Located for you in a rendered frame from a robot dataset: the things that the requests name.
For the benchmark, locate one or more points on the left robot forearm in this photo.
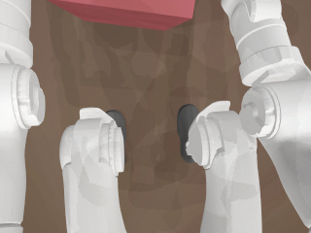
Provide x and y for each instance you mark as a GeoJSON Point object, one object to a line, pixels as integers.
{"type": "Point", "coordinates": [15, 22]}

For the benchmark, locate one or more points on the robot left thigh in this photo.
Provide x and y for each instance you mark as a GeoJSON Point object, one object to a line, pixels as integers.
{"type": "Point", "coordinates": [90, 180]}

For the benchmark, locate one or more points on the right robot shin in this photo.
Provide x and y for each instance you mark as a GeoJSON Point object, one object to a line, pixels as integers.
{"type": "Point", "coordinates": [219, 106]}

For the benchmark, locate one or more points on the left robot upper arm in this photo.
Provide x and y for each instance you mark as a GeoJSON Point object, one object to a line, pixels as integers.
{"type": "Point", "coordinates": [22, 105]}

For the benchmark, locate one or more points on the right robot upper arm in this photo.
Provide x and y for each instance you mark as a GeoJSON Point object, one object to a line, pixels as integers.
{"type": "Point", "coordinates": [279, 115]}

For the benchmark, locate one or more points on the right robot forearm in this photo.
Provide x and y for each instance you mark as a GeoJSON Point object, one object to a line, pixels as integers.
{"type": "Point", "coordinates": [264, 47]}

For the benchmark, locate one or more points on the carton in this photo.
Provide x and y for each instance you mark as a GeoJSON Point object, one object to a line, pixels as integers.
{"type": "Point", "coordinates": [149, 14]}

